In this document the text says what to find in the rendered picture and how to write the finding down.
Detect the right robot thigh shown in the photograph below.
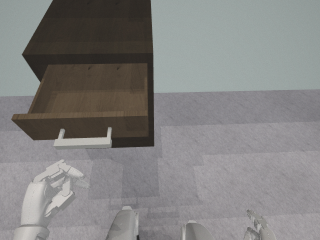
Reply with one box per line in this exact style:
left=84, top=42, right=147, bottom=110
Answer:
left=180, top=222, right=215, bottom=240

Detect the drawer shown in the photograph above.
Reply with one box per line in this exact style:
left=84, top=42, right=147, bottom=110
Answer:
left=11, top=63, right=149, bottom=141

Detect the handle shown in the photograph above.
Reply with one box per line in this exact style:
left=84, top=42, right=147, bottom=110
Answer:
left=53, top=127, right=112, bottom=150

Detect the cabinet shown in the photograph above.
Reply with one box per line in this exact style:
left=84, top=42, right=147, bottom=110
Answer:
left=22, top=0, right=154, bottom=149

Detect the robot left forearm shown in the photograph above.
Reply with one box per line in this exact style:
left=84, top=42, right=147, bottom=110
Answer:
left=13, top=224, right=50, bottom=240

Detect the robot thigh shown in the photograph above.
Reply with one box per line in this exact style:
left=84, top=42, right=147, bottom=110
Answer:
left=105, top=209, right=139, bottom=240
left=180, top=222, right=215, bottom=240

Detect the right robot hand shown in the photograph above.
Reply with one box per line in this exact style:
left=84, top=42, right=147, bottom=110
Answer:
left=243, top=209, right=277, bottom=240

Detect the left robot hand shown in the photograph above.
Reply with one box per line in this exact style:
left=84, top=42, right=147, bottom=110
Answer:
left=20, top=159, right=91, bottom=228

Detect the left robot thigh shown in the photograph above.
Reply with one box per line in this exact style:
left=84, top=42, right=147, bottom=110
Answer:
left=105, top=209, right=139, bottom=240

